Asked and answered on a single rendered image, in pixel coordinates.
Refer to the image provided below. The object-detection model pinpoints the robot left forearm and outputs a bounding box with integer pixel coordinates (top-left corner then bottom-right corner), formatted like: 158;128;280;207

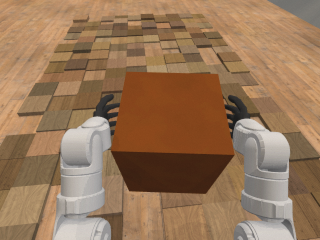
52;116;112;240

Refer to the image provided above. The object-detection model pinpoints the right robot upper arm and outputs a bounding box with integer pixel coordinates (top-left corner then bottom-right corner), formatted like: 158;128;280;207
234;220;294;240

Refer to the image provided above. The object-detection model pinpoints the carton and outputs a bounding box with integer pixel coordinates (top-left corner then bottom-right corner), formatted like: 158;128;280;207
111;71;235;194

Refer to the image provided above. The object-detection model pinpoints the robot left hand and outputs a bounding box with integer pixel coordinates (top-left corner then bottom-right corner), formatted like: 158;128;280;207
93;94;120;136

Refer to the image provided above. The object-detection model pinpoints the robot right forearm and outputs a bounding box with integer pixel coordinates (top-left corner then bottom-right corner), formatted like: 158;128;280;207
232;118;297;240

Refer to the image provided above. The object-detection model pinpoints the left robot upper arm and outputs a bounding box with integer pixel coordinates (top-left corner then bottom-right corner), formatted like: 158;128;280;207
54;217;111;240

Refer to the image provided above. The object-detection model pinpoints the robot right hand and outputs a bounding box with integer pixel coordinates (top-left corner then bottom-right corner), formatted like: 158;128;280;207
224;95;251;138

